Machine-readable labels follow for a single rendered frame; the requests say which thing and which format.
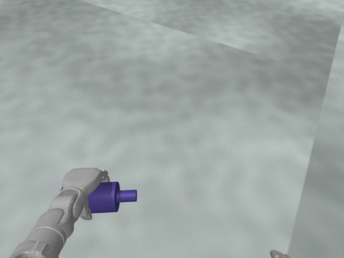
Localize left robot hand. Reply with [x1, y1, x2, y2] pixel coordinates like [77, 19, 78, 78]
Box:
[62, 168, 110, 220]

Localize bottle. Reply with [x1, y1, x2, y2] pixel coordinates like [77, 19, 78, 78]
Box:
[61, 182, 137, 213]

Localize left robot arm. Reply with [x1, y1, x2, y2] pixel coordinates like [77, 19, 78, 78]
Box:
[9, 186, 87, 258]

